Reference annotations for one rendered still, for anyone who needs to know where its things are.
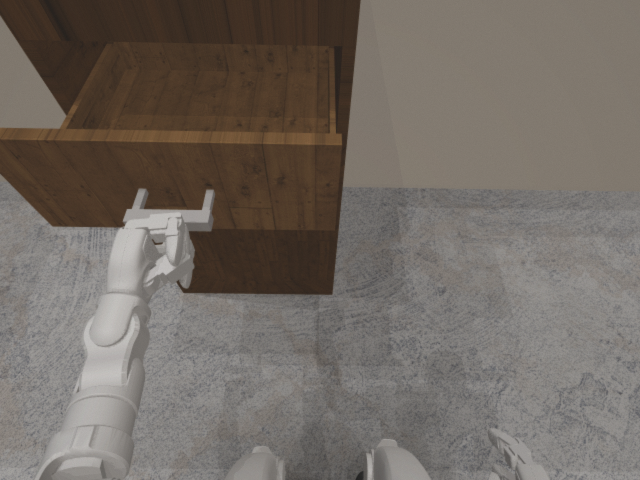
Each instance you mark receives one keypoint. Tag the cabinet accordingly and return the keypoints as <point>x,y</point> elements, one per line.
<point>63,39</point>

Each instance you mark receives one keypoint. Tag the robot right hand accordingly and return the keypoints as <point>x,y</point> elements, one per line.
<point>517,456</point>

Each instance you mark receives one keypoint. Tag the drawer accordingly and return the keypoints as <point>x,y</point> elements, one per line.
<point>254,123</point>

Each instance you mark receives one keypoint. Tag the handle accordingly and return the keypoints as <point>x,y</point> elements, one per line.
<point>196,220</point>

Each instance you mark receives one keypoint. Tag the robot left hand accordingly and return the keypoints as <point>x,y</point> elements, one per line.
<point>133,253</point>

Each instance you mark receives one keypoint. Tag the robot left forearm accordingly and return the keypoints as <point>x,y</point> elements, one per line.
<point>94,441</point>

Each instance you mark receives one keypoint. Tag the robot right thigh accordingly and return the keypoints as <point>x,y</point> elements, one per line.
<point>392,463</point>

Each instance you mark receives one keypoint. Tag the left robot shin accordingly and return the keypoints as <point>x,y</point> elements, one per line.
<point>261,449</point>

